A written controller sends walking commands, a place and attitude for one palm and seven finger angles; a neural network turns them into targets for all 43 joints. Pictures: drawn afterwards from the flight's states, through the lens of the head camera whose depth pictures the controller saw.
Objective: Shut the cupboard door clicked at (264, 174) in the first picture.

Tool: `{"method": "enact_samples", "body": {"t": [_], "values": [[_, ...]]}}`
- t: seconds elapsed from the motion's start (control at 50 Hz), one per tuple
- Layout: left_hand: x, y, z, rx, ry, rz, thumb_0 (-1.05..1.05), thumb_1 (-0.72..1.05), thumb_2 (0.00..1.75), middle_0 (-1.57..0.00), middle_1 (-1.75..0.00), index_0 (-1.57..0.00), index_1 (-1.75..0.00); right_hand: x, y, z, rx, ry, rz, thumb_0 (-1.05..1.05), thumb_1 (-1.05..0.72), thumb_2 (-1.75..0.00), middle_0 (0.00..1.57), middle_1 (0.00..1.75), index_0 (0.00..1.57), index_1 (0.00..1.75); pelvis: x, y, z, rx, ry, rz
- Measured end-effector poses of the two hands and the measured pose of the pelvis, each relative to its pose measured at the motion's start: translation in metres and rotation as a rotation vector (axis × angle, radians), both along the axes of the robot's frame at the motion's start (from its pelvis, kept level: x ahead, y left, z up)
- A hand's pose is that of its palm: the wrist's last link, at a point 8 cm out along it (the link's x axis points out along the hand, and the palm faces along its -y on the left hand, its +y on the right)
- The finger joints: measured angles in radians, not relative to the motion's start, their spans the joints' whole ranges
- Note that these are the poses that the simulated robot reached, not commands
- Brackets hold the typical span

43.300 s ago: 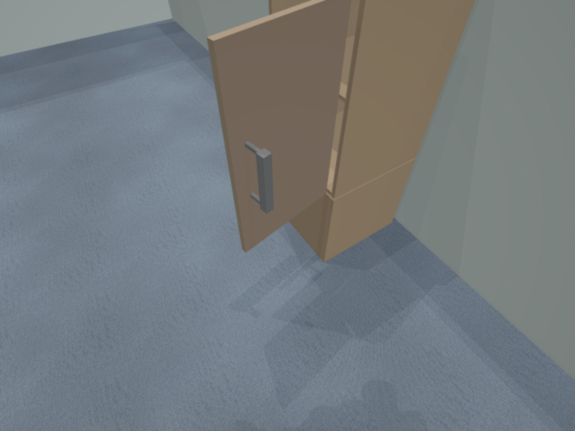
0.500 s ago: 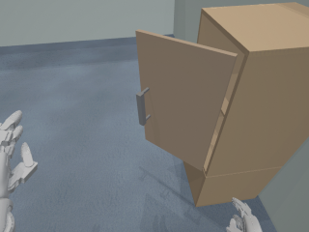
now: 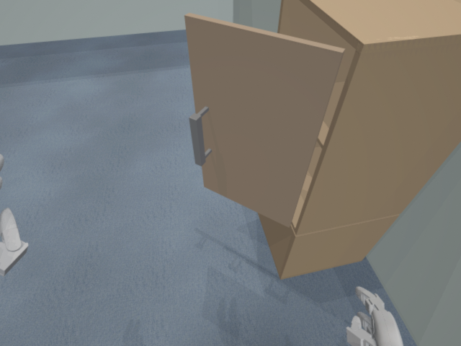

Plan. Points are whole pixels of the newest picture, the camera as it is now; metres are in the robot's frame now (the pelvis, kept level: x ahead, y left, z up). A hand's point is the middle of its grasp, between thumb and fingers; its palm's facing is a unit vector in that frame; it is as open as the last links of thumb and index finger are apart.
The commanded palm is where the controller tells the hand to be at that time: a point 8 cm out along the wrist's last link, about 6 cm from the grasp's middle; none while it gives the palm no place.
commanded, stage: step back with the hand held close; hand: left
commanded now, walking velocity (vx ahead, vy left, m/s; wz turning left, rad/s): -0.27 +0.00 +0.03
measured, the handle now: (202, 137) +0.66 +0.12 -0.05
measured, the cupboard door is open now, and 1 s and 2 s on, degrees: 47 47 47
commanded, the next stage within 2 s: stop stepping back and stand still in 1.14 s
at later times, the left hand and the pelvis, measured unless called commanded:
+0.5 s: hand out of the picture +0.13 +0.26 +0.17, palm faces +0.49 -0.74 -0.47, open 7.4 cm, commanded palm +0.06 +0.29 +0.18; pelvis -0.07 -0.02 -0.01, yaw +2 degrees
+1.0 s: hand out of the picture +0.02 +0.26 +0.18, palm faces +0.62 -0.61 -0.49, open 7.4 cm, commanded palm -0.06 +0.29 +0.18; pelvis -0.13 -0.04 -0.03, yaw +13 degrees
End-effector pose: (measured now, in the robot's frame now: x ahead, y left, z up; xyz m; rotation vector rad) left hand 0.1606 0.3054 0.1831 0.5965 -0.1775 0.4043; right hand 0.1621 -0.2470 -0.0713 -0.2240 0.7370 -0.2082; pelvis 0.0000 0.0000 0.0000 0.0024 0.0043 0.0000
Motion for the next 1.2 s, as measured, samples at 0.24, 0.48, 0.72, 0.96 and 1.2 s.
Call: {"method": "enact_samples", "body": {"t": [0.24,0.48,0.72,0.96,1.2], "values": [[-0.046,-0.007,-0.004,0.001,-0.122,0.032,0.02,0.89,0.90,-0.21,-0.30,-0.21,-0.30,-0.039,0.006,-0.011,0.014,-0.026,0.057,0.01,-0.90,-0.90,0.20,0.30,0.20,0.30,-0.035,-0.010,-0.014,-0.002,-0.024,0.013],[-0.068,-0.016,0.001,0.033,-0.158,-0.014,0.02,0.89,0.90,-0.21,-0.30,-0.21,-0.30,-0.081,-0.010,-0.013,-0.014,0.008,0.042,0.02,-0.90,-0.90,0.20,0.30,0.20,0.30,-0.063,-0.015,-0.013,-0.002,-0.011,0.026],[-0.116,-0.018,-0.002,0.056,-0.182,0.079,0.02,0.89,0.90,-0.21,-0.30,-0.21,-0.30,-0.085,-0.016,-0.026,-0.008,0.002,0.110,0.02,-0.90,-0.90,0.20,0.30,0.20,0.30,-0.085,-0.026,-0.024,0.017,-0.027,0.083],[-0.173,-0.020,0.014,0.150,-0.235,0.082,0.02,0.88,0.90,-0.21,-0.30,-0.21,-0.30,-0.100,0.001,-0.023,0.023,-0.051,0.167,0.01,-0.90,-0.90,0.20,0.30,0.20,0.30,-0.122,-0.038,-0.030,-0.024,-0.006,0.223],[-0.248,0.004,0.000,0.017,-0.179,0.156,0.02,0.89,0.90,-0.21,-0.30,-0.21,-0.30,-0.128,0.037,-0.001,-0.014,-0.062,0.259,0.02,-0.90,-0.90,0.20,0.30,0.20,0.30,-0.195,-0.019,-0.014,0.005,0.009,0.181]]}}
